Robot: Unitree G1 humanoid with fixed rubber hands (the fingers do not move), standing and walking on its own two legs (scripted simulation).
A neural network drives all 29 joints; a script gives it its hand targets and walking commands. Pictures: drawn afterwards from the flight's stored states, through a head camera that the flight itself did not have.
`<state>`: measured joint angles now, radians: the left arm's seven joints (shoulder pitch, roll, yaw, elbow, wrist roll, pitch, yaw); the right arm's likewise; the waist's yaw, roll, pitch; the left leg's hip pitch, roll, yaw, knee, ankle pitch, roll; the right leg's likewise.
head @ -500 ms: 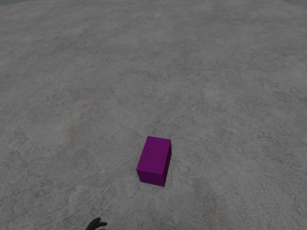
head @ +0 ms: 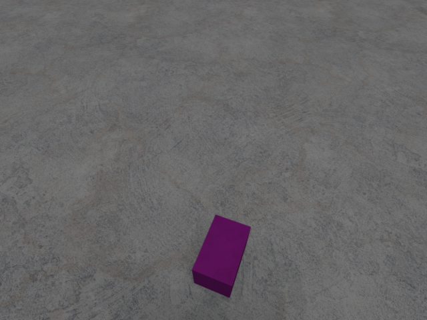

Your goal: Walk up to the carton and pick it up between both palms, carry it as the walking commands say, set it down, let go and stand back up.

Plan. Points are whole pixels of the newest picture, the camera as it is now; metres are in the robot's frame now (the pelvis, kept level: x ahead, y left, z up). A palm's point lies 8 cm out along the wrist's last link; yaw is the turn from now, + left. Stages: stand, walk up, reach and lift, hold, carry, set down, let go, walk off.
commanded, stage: walk up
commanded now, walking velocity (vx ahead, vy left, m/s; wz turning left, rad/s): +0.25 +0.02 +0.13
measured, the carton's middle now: (222, 255) +0.50 -0.01 -0.67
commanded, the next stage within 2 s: none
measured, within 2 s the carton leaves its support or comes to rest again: neither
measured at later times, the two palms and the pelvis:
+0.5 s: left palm out of the picture +0.09 +0.30 -0.15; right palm (319, 299) +0.21 -0.19 -0.14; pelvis +0.10 +0.06 -0.01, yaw +2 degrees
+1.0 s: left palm out of the picture +0.11 +0.30 -0.13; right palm out of the picture +0.13 -0.14 -0.15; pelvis +0.08 +0.08 +0.00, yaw +2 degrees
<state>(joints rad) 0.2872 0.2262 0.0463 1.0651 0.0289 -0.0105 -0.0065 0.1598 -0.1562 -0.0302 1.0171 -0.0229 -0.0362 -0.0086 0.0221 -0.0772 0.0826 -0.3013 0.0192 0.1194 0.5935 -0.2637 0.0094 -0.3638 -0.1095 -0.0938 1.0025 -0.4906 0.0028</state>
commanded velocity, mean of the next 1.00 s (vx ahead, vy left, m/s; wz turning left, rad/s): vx -0.03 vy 0.07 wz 0.03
